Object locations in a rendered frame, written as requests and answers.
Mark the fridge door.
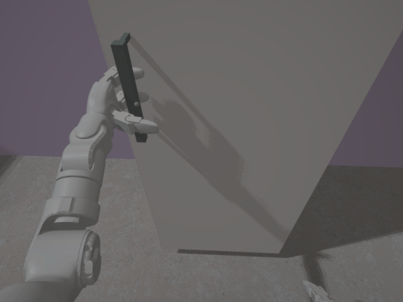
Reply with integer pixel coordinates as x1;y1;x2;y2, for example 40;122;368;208
88;0;403;254

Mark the robot left forearm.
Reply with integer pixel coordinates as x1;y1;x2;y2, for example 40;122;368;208
23;113;114;281

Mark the left robot upper arm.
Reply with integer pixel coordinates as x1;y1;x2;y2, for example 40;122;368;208
0;230;101;302

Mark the robot left hand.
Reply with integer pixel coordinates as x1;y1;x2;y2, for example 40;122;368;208
86;66;159;135

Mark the handle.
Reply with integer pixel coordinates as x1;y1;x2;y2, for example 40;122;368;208
111;33;147;143

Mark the robot right hand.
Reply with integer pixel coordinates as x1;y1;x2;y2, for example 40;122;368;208
302;280;334;302

